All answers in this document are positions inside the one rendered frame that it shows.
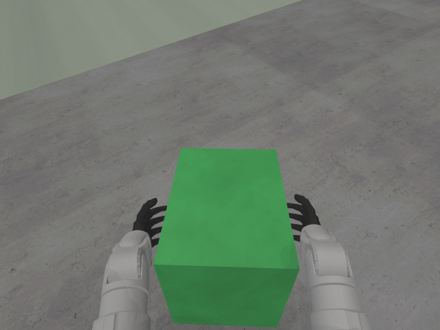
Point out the left robot hand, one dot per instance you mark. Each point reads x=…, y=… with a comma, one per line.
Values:
x=144, y=221

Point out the left robot forearm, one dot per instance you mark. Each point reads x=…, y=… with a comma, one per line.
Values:
x=125, y=287

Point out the right robot hand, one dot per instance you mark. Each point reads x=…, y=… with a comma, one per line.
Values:
x=308, y=216

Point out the carton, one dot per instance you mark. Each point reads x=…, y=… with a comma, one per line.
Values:
x=226, y=253

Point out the right robot forearm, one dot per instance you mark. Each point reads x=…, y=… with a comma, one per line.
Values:
x=334, y=297

